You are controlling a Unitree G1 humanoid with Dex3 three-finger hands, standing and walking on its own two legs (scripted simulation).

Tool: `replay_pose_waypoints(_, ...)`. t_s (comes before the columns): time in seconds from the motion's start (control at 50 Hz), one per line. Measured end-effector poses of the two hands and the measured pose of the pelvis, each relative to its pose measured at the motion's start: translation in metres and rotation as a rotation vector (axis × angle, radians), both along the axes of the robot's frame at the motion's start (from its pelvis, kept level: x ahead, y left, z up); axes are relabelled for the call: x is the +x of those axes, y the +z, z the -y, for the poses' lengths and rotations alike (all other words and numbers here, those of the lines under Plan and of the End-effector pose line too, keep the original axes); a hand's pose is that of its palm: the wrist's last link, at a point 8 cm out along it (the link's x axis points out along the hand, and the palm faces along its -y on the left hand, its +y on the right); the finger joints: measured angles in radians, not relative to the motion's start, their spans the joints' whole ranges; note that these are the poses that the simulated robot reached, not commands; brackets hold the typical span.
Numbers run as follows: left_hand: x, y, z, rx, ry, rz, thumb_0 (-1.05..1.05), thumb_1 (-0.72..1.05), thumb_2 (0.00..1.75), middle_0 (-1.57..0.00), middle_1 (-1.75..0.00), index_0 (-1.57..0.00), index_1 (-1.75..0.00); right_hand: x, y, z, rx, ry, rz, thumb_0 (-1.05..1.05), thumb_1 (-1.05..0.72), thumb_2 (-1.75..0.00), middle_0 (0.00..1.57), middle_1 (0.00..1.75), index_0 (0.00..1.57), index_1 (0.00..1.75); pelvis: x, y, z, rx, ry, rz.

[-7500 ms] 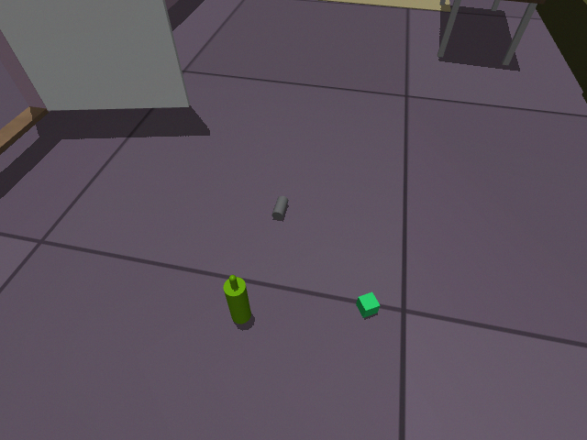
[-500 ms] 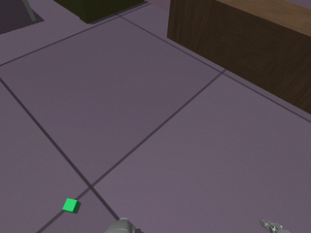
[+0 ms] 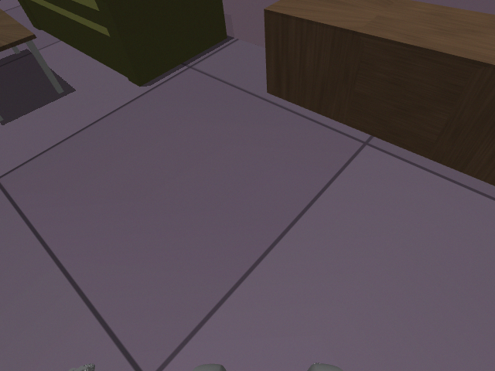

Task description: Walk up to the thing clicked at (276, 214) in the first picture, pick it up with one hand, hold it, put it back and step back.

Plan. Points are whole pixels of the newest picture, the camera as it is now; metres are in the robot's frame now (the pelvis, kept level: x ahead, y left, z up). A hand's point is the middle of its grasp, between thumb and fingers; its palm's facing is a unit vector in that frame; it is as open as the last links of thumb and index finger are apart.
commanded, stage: walk up
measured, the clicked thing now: out of the picture +0.02 +1.12 -0.73
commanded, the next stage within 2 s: none
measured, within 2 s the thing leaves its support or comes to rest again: neither
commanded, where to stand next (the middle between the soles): +0.43 +0.06 m, yaw -1 degrees
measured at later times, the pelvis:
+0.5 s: pelvis +0.18 +0.06 +0.01, yaw +7 degrees
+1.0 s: pelvis +0.33 +0.01 +0.01, yaw +14 degrees
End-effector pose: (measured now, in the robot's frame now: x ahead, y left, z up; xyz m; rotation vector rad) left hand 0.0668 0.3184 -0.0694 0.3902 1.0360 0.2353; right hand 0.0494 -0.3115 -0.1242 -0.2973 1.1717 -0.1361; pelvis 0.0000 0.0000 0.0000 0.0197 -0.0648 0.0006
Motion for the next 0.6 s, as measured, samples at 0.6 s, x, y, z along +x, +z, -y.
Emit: replay_pose_waypoints(0.6,0.189,-0.027,-0.059,-0.119,0.098,-0.002,0.01,0.91,0.90,-0.21,-0.30,-0.21,-0.30,0.231,0.060,-0.067,-0.098,0.115,0.057,0.00,-0.91,-0.90,0.20,0.30,0.21,0.30,0.208,0.015,-0.058,-0.017,0.161,0.001)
